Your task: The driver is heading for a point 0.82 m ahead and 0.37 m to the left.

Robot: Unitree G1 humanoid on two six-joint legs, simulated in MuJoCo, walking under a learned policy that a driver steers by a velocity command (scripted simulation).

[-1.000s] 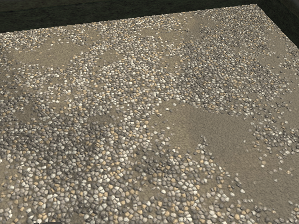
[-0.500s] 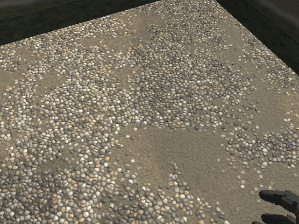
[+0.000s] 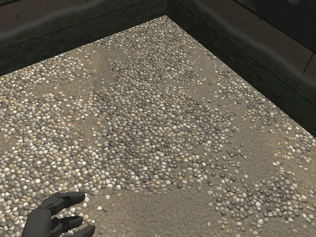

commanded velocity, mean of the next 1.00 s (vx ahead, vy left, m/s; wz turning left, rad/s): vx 0.09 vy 0.00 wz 0.55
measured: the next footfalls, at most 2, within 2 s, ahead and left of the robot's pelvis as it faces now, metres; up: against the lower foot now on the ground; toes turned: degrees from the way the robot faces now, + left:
right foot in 0.02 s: +0.15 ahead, -0.13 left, +0.00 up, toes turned +4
left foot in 0.46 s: +0.16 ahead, +0.15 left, +0.00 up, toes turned +18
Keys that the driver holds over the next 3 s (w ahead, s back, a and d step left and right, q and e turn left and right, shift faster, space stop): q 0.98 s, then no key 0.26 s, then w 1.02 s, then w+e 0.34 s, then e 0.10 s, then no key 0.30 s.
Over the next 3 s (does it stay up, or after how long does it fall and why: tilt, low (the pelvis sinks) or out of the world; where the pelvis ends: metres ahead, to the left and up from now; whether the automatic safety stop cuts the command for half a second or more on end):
stays up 0.68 0.41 0.00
